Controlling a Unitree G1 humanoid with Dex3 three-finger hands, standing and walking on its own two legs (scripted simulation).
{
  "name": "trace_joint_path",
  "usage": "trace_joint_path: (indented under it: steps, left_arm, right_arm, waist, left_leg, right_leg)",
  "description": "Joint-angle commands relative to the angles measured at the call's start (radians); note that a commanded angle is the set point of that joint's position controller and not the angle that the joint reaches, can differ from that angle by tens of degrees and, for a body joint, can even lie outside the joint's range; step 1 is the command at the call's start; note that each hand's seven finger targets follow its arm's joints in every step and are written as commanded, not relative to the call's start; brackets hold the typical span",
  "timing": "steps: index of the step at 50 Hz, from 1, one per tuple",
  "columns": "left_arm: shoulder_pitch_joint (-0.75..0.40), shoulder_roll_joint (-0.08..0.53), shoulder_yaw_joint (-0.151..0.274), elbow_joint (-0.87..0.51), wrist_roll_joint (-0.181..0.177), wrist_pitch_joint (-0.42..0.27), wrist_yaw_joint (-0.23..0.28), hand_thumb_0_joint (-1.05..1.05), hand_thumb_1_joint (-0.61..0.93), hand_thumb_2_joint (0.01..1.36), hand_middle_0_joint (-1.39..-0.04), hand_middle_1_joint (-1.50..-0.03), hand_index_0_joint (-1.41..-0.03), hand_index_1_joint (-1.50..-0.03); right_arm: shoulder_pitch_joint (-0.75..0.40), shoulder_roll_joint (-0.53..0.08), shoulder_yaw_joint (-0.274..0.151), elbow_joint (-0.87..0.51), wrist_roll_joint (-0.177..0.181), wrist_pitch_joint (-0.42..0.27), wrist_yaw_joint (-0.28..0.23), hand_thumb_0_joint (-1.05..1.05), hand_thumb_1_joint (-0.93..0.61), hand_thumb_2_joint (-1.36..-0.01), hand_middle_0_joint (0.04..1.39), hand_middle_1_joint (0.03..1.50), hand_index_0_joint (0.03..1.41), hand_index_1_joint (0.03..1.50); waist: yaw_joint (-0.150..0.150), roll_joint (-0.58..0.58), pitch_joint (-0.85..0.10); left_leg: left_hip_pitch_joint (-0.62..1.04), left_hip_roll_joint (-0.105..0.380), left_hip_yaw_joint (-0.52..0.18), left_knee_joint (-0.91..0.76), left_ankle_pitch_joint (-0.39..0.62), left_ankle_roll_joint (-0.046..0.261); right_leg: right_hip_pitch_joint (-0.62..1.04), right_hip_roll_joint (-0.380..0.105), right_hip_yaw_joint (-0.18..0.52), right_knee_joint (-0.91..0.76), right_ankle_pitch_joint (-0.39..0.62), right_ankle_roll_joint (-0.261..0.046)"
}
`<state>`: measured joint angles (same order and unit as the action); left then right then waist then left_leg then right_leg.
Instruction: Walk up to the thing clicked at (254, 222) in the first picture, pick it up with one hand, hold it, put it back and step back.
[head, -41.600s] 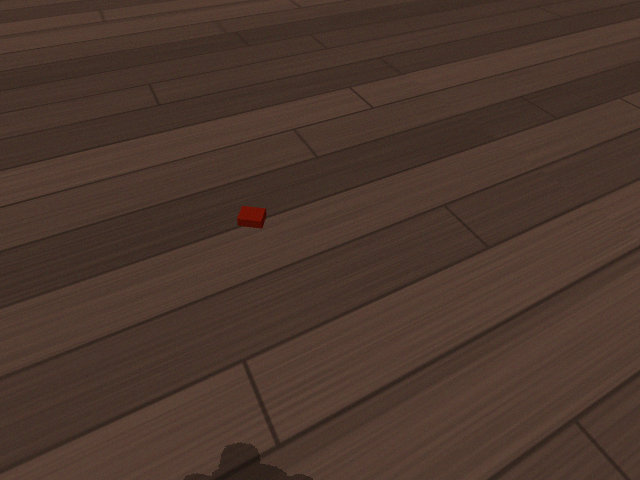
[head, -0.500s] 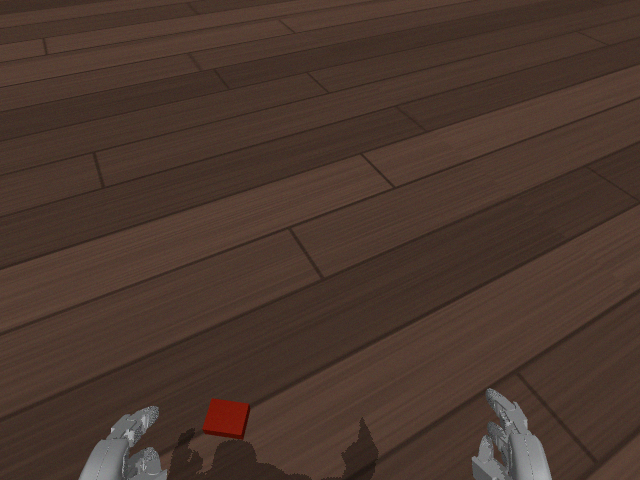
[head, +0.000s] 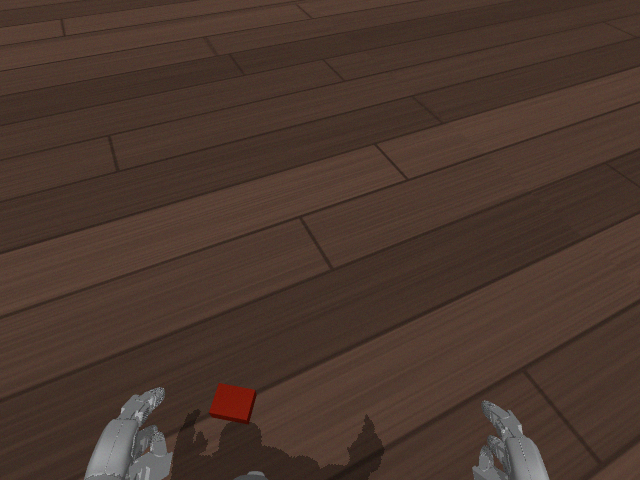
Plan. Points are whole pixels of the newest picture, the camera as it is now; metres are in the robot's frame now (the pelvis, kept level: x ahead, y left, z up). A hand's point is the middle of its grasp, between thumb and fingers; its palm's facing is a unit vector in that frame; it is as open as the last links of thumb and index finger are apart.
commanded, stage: stand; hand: left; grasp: from above
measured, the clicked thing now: (233, 403) +0.43 +0.23 -0.70
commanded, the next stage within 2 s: none
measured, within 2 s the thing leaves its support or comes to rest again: neither
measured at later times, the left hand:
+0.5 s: hand out of the picture +0.05 +0.25 -0.11, palm faces +0.05 -0.95 -0.32, open 7.4 cm
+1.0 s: hand out of the picture +0.01 +0.25 -0.10, palm faces +0.03 -0.94 -0.34, open 7.3 cm
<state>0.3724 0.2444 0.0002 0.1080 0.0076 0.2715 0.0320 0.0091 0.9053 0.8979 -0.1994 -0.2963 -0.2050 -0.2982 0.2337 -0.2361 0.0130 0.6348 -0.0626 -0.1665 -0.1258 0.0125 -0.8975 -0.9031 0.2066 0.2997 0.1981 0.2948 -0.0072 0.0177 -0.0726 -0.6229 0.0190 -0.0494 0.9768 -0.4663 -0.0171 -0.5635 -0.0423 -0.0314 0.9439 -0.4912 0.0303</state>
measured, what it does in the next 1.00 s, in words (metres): rises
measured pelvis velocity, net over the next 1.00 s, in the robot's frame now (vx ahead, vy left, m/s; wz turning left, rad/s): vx -0.02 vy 0.00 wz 0.01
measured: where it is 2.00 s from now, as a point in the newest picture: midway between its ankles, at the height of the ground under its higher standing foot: outside the picture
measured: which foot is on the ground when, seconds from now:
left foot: down 0.00-1.00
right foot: down 0.00-1.00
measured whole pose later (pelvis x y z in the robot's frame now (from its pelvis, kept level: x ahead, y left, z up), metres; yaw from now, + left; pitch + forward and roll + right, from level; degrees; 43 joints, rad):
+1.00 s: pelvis -0.02 +0.00 +0.06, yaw +1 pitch -5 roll +0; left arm 0.20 0.30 0.03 1.13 0.03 0.01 0.03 0.00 0.91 0.90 -0.20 -0.30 -0.20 -0.30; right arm 0.16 -0.30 -0.04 1.12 -0.02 0.01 -0.01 0.01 -0.90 -0.90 0.21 0.30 0.20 0.29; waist 0.01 0.02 0.07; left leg -0.16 0.00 -0.04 0.41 -0.18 -0.01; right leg -0.10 -0.06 -0.04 0.39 -0.20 0.04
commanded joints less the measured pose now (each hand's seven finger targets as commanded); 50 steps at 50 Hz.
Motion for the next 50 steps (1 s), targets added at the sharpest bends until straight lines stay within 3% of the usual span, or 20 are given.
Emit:
trace_joint_path:
  steps: [1,4,7,8,11,14,16,23,25,26,28,31,33,37,40,44,50]
  left_arm:
    - [-0.107,0.203,0.092,0.2,0.061,-0.212,0.015,0.0,0.9,0.9,-0.2,-0.3,-0.2,-0.301]
    - [-0.14,0.194,0.096,0.322,0.043,-0.228,0.012,0.0,0.9,0.9,-0.2,-0.3,-0.2,-0.301]
    - [-0.176,0.198,0.096,0.429,0.04,-0.246,0.017,0.0,0.9,0.9,-0.2,-0.3,-0.2,-0.301]
    - [-0.187,0.201,0.097,0.46,0.042,-0.255,0.017,0.0,0.9,0.9,-0.2,-0.3,-0.2,-0.301]
    - [-0.197,0.199,0.097,0.542,0.041,-0.269,0.017,0.0,0.9,0.9,-0.2,-0.3,-0.2,-0.301]
    - [-0.194,0.183,0.091,0.618,0.033,-0.27,0.015,0.0,0.9,0.9,-0.2,-0.3,-0.2,-0.301]
    - [-0.182,0.193,0.09,0.668,0.033,-0.276,0.015,0.0,0.9,0.9,-0.2,-0.3,-0.2,-0.301]
    - [-0.191,0.216,0.08,0.799,0.024,-0.28,0.016,0.0,0.9,0.9,-0.2,-0.3,-0.2,-0.301]
    - [-0.193,0.214,0.076,0.825,0.024,-0.283,0.016,0.0,0.9,0.9,-0.2,-0.3,-0.2,-0.301]
    - [-0.206,0.215,0.075,0.836,0.023,-0.28,0.017,0.0,0.9,0.9,-0.2,-0.3,-0.2,-0.301]
    - [-0.199,0.217,0.072,0.863,0.026,-0.281,0.016,0.0,0.9,0.9,-0.2,-0.3,-0.2,-0.301]
    - [-0.206,0.221,0.069,0.891,0.027,-0.279,0.013,0.0,0.9,0.9,-0.2,-0.3,-0.2,-0.301]
    - [-0.21,0.218,0.068,0.905,0.026,-0.276,0.01,0.0,0.9,0.9,-0.2,-0.3,-0.2,-0.301]
    - [-0.186,0.226,0.067,0.936,0.03,-0.278,0.004,0.0,0.9,0.9,-0.2,-0.3,-0.2,-0.301]
    - [-0.201,0.237,0.067,0.942,0.03,-0.288,0.004,0.0,0.9,0.9,-0.2,-0.3,-0.2,-0.301]
    - [-0.218,0.247,0.066,0.949,0.028,-0.289,0.005,0.0,0.9,0.9,-0.2,-0.3,-0.2,-0.301]
    - [-0.225,0.252,0.065,0.959,0.018,-0.292,0.001,0.0,0.9,0.9,-0.2,-0.3,-0.2,-0.301]
  right_arm:
    - [-0.069,-0.213,-0.086,0.004,-0.031,0.06,0.069,0.0,-0.9,-0.9,0.2,0.3,0.2,0.3]
    - [-0.078,-0.199,-0.091,0.06,0.015,0.074,0.102,0.0,-0.9,-0.9,0.2,0.3,0.2,0.3]
    - [-0.09,-0.193,-0.101,0.107,0.017,0.093,0.109,0.0,-0.9,-0.9,0.2,0.3,0.2,0.3]
    - [-0.092,-0.193,-0.101,0.119,0.015,0.097,0.111,0.0,-0.9,-0.9,0.2,0.3,0.2,0.3]
    - [-0.087,-0.199,-0.103,0.164,0.011,0.105,0.109,0.0,-0.9,-0.9,0.2,0.3,0.2,0.3]
    - [-0.107,-0.218,-0.105,0.197,0.009,0.112,0.103,0.0,-0.9,-0.9,0.2,0.3,0.2,0.3]
    - [-0.106,-0.219,-0.103,0.222,0.015,0.115,0.101,0.0,-0.9,-0.9,0.2,0.3,0.2,0.3]
    - [-0.079,-0.228,-0.1,0.314,0.031,0.133,0.089,0.0,-0.9,-0.9,0.2,0.3,0.2,0.3]
    - [-0.089,-0.232,-0.098,0.333,0.033,0.134,0.09,0.0,-0.9,-0.9,0.2,0.3,0.2,0.3]
    - [-0.09,-0.228,-0.096,0.341,0.033,0.138,0.089,0.0,-0.9,-0.9,0.2,0.3,0.2,0.3]
    - [-0.106,-0.223,-0.094,0.355,0.035,0.141,0.089,0.0,-0.9,-0.9,0.2,0.3,0.2,0.3]
    - [-0.109,-0.23,-0.093,0.373,0.036,0.144,0.092,0.0,-0.9,-0.9,0.2,0.3,0.2,0.3]
    - [-0.117,-0.244,-0.093,0.382,0.033,0.149,0.093,0.0,-0.9,-0.9,0.2,0.3,0.2,0.3]
    - [-0.133,-0.241,-0.094,0.391,0.036,0.157,0.101,0.0,-0.9,-0.9,0.2,0.3,0.2,0.3]
    - [-0.125,-0.235,-0.092,0.399,0.038,0.155,0.106,0.0,-0.9,-0.9,0.2,0.3,0.2,0.3]
    - [-0.124,-0.245,-0.092,0.407,0.039,0.155,0.108,0.0,-0.9,-0.9,0.2,0.3,0.2,0.3]
    - [-0.114,-0.247,-0.081,0.422,0.039,0.149,0.106,0.0,-0.9,-0.9,0.2,0.3,0.2,0.3]
  waist:
    - [0.025,-0.014,-0.053]
    - [0.038,-0.047,-0.065]
    - [0.035,-0.057,-0.059]
    - [0.029,-0.068,-0.063]
    - [0.029,-0.032,-0.025]
    - [0.038,0.045,0.028]
    - [0.039,0.017,0.029]
    - [0.016,-0.01,0.073]
    - [0.021,-0.007,0.064]
    - [0.017,-0.002,0.084]
    - [0.024,-0.022,0.089]
    - [0.021,-0.006,0.112]
    - [0.023,0.031,0.146]
    - [0.032,0.018,0.18]
    - [0.022,-0.026,0.145]
    - [0.013,-0.017,0.14]
    - [0.012,-0.003,0.12]
  left_leg:
    - [0.185,0.01,-0.028,-0.231,0.391,0.078]
    - [0.244,0.005,-0.012,-0.257,0.399,0.069]
    - [0.27,0.002,-0.018,-0.284,0.313,0.073]
    - [0.286,0.001,-0.014,-0.29,0.327,0.074]
    - [0.328,0.019,-0.038,-0.353,0.346,0.078]
    - [0.339,0.058,-0.102,-0.459,0.279,0.086]
    - [0.343,0.055,-0.093,-0.455,0.367,0.079]
    - [0.428,0.053,-0.07,-0.538,0.382,0.056]
    - [0.442,0.061,-0.072,-0.545,0.426,0.055]
    - [0.426,0.064,-0.079,-0.579,0.381,0.052]
    - [0.449,0.062,-0.073,-0.581,0.394,0.049]
    - [0.44,0.064,-0.081,-0.633,0.3,0.046]
    - [0.384,0.071,-0.102,-0.683,0.169,0.045]
    - [0.36,0.069,-0.108,-0.706,0.091,0.043]
    - [0.408,0.06,-0.088,-0.672,0.183,0.043]
    - [0.436,0.061,-0.084,-0.662,0.192,0.043]
    - [0.447,0.071,-0.08,-0.674,0.247,0.041]
  right_leg:
    - [0.19,-0.034,0.086,-0.201,0.299,-0.09]
    - [0.22,-0.047,0.086,-0.235,0.329,-0.073]
    - [0.248,-0.068,0.102,-0.308,0.276,-0.064]
    - [0.263,-0.075,0.107,-0.321,0.301,-0.063]
    - [0.264,-0.06,0.079,-0.343,0.292,-0.055]
    - [0.264,-0.031,0.042,-0.353,0.241,-0.042]
    - [0.324,-0.047,0.051,-0.396,0.317,-0.045]
    - [0.376,-0.064,0.065,-0.516,0.337,-0.044]
    - [0.413,-0.07,0.059,-0.531,0.375,-0.04]
    - [0.414,-0.064,0.053,-0.538,0.324,-0.036]
    - [0.42,-0.071,0.056,-0.569,0.336,-0.036]
    - [0.428,-0.067,0.052,-0.592,0.283,-0.032]
    - [0.439,-0.057,0.043,-0.592,0.246,-0.028]
    - [0.423,-0.053,0.042,-0.616,0.176,-0.026]
    - [0.418,-0.072,0.065,-0.65,0.177,-0.028]
    - [0.394,-0.075,0.071,-0.669,0.151,-0.031]
    - [0.427,-0.078,0.071,-0.651,0.25,-0.033]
